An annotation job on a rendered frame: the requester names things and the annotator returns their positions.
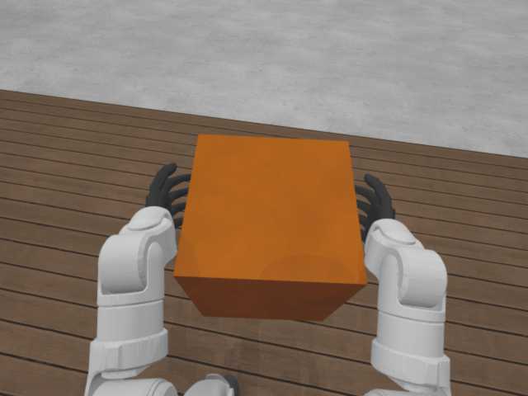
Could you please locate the robot left hand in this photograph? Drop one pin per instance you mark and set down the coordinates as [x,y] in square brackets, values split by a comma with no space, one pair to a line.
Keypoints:
[159,188]

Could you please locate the robot left upper arm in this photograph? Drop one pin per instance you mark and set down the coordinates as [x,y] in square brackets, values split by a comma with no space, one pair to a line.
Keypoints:
[136,387]

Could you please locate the robot right forearm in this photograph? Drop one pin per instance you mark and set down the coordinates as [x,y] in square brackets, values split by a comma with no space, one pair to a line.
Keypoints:
[409,347]

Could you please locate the robot right hand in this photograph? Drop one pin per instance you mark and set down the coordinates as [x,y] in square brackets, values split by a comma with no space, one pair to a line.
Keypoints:
[381,204]

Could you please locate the robot left forearm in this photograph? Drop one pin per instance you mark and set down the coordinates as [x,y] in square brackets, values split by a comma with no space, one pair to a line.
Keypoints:
[130,289]

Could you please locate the left robot shin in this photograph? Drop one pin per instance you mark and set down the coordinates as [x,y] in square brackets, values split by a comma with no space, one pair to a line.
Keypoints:
[216,377]

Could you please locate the robot left thigh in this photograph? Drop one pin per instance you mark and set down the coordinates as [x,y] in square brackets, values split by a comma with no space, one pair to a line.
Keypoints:
[210,387]

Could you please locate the carton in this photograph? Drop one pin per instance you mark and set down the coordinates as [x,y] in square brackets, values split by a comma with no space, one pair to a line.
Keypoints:
[270,229]

